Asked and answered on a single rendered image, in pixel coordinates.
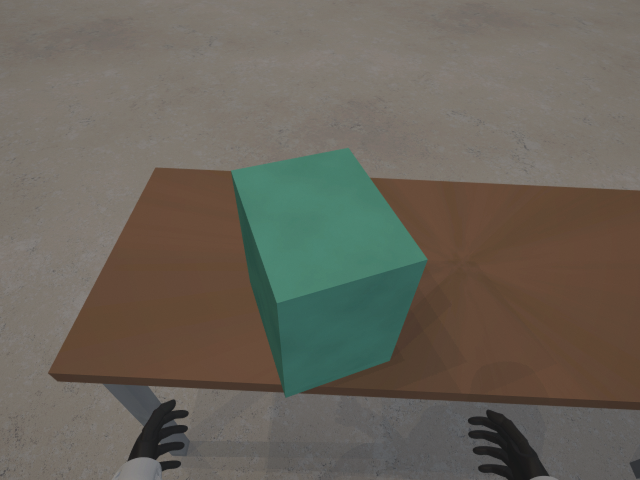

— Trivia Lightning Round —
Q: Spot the carton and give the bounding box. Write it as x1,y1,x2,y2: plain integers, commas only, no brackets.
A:
231,148,428,398

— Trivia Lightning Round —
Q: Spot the table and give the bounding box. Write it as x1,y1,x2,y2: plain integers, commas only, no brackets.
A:
48,167,640,479

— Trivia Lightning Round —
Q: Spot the right robot hand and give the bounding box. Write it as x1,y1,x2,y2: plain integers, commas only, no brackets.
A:
468,410,549,480

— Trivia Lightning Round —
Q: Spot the left robot hand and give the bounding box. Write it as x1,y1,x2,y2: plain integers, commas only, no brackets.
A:
127,399,189,471

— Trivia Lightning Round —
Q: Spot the robot left forearm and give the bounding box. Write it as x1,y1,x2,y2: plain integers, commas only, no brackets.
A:
112,457,162,480

